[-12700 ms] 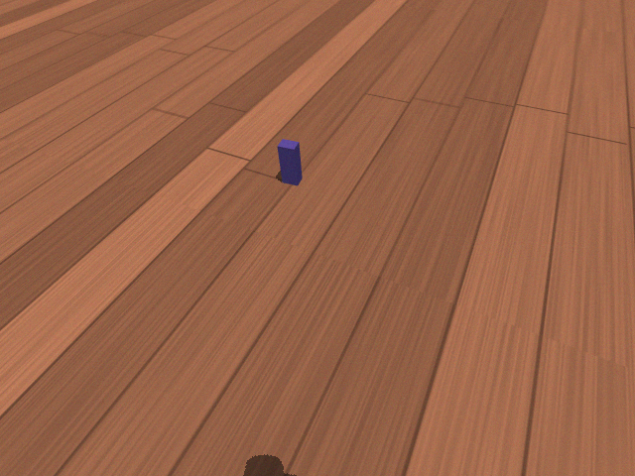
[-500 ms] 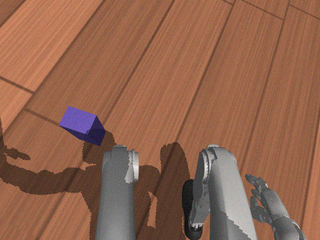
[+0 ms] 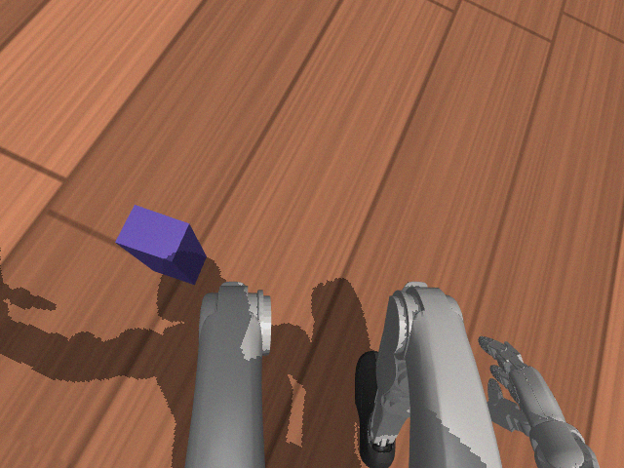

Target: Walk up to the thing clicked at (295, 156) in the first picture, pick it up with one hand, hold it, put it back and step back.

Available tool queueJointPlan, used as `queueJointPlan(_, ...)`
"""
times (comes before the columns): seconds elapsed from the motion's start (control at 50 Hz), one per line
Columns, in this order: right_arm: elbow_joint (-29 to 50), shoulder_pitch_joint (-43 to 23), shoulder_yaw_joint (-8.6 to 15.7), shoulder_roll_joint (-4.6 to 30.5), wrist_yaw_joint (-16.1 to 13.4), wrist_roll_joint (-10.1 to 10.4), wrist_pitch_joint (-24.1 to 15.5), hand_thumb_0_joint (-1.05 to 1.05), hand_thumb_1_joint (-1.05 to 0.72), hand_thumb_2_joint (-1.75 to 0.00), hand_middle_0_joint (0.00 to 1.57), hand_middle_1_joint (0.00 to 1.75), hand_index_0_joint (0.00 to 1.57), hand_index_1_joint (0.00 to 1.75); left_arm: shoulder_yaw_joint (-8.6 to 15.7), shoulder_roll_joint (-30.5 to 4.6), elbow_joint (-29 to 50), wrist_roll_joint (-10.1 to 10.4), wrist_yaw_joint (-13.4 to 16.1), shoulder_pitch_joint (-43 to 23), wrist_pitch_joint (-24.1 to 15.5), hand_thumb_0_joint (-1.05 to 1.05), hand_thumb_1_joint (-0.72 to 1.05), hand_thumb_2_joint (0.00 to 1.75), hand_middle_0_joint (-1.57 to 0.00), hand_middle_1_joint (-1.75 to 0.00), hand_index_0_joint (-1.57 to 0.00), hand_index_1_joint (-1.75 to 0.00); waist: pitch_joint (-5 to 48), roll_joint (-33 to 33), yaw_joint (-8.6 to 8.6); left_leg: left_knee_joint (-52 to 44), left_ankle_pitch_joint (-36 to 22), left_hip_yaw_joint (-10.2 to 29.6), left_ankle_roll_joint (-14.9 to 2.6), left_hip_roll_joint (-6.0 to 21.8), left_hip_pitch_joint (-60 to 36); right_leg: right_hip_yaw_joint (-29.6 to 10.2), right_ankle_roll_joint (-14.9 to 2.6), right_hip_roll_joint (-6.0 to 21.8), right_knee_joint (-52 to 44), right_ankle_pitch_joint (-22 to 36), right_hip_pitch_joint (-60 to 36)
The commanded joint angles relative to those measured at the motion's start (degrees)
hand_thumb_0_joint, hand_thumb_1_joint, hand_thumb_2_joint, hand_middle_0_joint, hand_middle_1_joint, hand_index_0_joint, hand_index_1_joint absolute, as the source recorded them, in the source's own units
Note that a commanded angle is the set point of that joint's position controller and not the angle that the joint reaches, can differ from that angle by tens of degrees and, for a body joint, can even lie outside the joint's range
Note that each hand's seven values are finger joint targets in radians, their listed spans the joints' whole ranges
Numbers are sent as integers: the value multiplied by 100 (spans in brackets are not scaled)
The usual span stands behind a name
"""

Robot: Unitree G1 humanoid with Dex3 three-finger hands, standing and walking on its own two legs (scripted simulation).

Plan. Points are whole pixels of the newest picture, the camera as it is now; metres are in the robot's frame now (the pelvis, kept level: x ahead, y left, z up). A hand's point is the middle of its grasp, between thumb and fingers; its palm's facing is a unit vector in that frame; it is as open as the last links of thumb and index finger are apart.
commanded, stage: go down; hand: left
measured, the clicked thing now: (169, 250) +0.40 +0.26 -0.27
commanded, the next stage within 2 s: none
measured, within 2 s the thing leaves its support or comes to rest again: neither
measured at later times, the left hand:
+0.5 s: hand out of the picture +0.29 +0.47 +0.02, palm faces +0.32 -0.95 -0.05, open 17.5 cm
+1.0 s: hand out of the picture +0.29 +0.47 +0.03, palm faces +0.35 -0.94 -0.03, open 17.5 cm
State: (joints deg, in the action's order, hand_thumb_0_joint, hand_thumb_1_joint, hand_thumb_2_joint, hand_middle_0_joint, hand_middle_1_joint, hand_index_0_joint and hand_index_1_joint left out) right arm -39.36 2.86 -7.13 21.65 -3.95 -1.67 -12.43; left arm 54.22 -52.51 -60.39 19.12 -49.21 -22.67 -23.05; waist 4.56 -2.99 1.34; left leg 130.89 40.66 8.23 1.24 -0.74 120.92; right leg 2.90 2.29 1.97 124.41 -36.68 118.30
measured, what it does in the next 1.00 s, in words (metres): stands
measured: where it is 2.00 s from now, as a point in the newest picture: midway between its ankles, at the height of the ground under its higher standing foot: (304, 436)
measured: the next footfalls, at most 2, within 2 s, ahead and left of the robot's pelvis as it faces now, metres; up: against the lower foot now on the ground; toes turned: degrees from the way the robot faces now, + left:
none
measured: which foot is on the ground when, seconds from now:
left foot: down 0.00-1.00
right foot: down 0.00-1.00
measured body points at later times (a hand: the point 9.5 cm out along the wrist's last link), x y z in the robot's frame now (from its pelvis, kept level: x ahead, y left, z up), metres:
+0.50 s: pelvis +0.00 +0.00 +0.00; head +0.20 +0.08 +0.39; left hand +0.27 +0.52 +0.03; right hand +0.20 -0.26 -0.10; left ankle +0.08 +0.12 -0.35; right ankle +0.11 -0.14 -0.34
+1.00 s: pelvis +0.00 +0.00 +0.00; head +0.20 +0.08 +0.39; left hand +0.27 +0.52 +0.03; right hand +0.21 -0.26 -0.10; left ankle +0.08 +0.12 -0.35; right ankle +0.11 -0.14 -0.34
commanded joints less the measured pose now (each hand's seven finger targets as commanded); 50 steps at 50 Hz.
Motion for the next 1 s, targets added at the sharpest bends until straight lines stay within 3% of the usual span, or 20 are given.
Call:
queueJointPlan(0.0,290,513,552,1420,-128,44,-222,0,-91,-90,20,30,20,30,331,-2355,1174,289,-78,-777,-348,0,-56,5,-5,-4,-4,-5,3495,1737,-186,-2029,-796,-347,-189,89,-2772,316,-425,-211,-958,456,-1407)
queueJointPlan(0.08,291,541,544,1426,-131,50,-198,0,-91,-90,20,30,20,30,430,-2595,1350,253,-25,-830,-302,0,-55,4,-6,-3,-4,-4,3576,1757,-319,-2117,-744,-349,-191,86,-2733,325,-410,-206,-967,407,-1567)
queueJointPlan(0.14,351,513,561,1418,-126,59,-160,0,-91,-91,20,30,20,30,445,-2522,1471,228,35,-570,-230,0,-55,4,-6,-3,-4,-5,3693,1788,-403,-2203,-761,-338,-171,74,-2875,327,-416,-209,-978,417,-1554)
queueJointPlan(0.18,370,507,548,1392,-116,91,-161,0,-91,-91,20,30,20,30,549,-2656,1613,238,72,-520,-184,0,-55,4,-6,-4,-4,-5,3650,1841,-447,-2287,-701,-301,-167,67,-2821,347,-423,-207,-952,358,-1529)
queueJointPlan(0.2,365,453,530,1374,-115,102,-154,0,-91,-91,20,30,20,30,502,-2452,1252,292,72,-341,-160,0,-57,5,-6,-4,-4,-5,3466,1669,-419,-2243,-600,-319,-195,58,-2622,348,-414,-220,-981,298,-1517)
queueJointPlan(0.22,372,436,523,1338,-116,110,-161,0,-92,-91,20,30,20,30,540,-2461,1323,341,84,-351,-167,0,-56,5,-6,-3,-4,-5,3403,1567,-438,-2184,-562,-388,-225,38,-2463,322,-408,-227,-1048,256,-1588)
queueJointPlan(0.24,351,449,503,1324,-114,108,-165,0,-91,-91,20,30,20,30,507,-2327,1194,385,84,-319,-174,0,-53,5,-5,-3,-3,-4,3341,1459,-345,-2112,-652,-416,-237,23,-2383,317,-402,-227,-1057,320,-1604)
queueJointPlan(0.28,358,423,488,1296,-119,106,-172,0,-91,-91,20,30,20,30,548,-2384,1114,419,74,-372,-231,0,-53,6,-5,-3,-3,-5,3150,1392,-328,-2054,-618,-438,-255,30,-2221,304,-403,-235,-1072,275,-1559)
queueJointPlan(0.34,353,366,487,1341,-134,96,-209,0,-91,-90,20,30,20,30,401,-2269,934,402,12,-483,-305,0,-52,5,-5,-3,-4,-4,2892,1372,-209,-2081,-380,-356,-262,65,-2185,337,-405,-239,-1030,140,-1334)
queueJointPlan(0.46,341,473,492,1385,-133,29,-242,0,-91,-90,20,30,20,30,472,-2395,1073,421,-158,-824,-471,0,-56,4,-6,-3,-4,-4,3397,1522,-181,-1962,-752,-368,-210,83,-2584,319,-408,-229,-986,380,-1490)
queueJointPlan(0.52,332,429,526,1442,-151,33,-256,0,-91,-91,20,30,20,30,480,-2578,1304,415,-189,-1030,-493,0,-57,4,-6,-3,-5,-5,3506,1749,-256,-2099,-421,-329,-213,93,-2658,326,-408,-235,-967,178,-1438)
queueJointPlan(0.54,308,490,513,1438,-148,34,-250,0,-91,-91,20,30,20,30,494,-2461,1195,434,-180,-859,-452,0,-56,4,-6,-3,-5,-5,3576,1725,-258,-2076,-566,-334,-200,85,-2749,338,-411,-230,-945,286,-1482)
queueJointPlan(0.6,323,500,504,1408,-158,55,-235,0,-91,-91,20,30,20,30,589,-2652,1422,438,-147,-847,-372,0,-55,6,-6,-4,-4,-5,3768,1783,-402,-2118,-663,-371,-187,61,-2759,315,-418,-231,-955,333,-1618)
queueJointPlan(0.62,333,474,505,1399,-159,62,-221,0,-91,-91,20,30,20,30,517,-2502,1296,443,-130,-663,-322,0,-56,6,-5,-4,-4,-5,3680,1743,-387,-2118,-685,-395,-190,50,-2710,322,-416,-232,-978,340,-1588)
queueJointPlan(0.74,361,370,467,1342,-163,108,-202,0,-91,-91,20,30,20,30,634,-2500,1181,515,-4,-452,-275,0,-53,7,-5,-3,-3,-5,3176,1529,-436,-2102,-503,-399,-226,41,-2283,319,-410,-246,-989,217,-1478)
queueJointPlan(0.78,369,382,461,1322,-151,99,-210,0,-91,-91,20,30,20,30,624,-2353,1127,570,-13,-405,-310,0,-55,6,-5,-3,-3,-5,3195,1409,-383,-1992,-729,-451,-239,27,-2240,300,-410,-248,-1004,360,-1540)
queueJointPlan(0.88,348,391,468,1340,-161,63,-265,0,-91,-91,20,30,20,30,548,-2284,925,606,-106,-713,-445,0,-54,7,-4,-3,-3,-5,3120,1179,-173,-1874,-578,-423,-273,62,-2124,311,-392,-264,-1029,243,-1507)
queueJointPlan(0.96,264,492,487,1428,-174,20,-277,0,-91,-91,20,30,20,30,450,-2235,893,558,-235,-839,-484,0,-55,5,-5,-2,-4,-4,3414,1547,-145,-1901,-852,-315,-189,93,-2630,362,-426,-242,-834,455,-1326)
queueJointPlan(0.98,289,504,488,1414,-173,11,-265,0,-91,-91,20,30,20,30,520,-2342,989,551,-244,-913,-486,0,-55,5,-5,-2,-4,-4,3518,1508,-200,-1881,-868,-349,-194,83,-2619,334,-411,-235,-908,456,-1460)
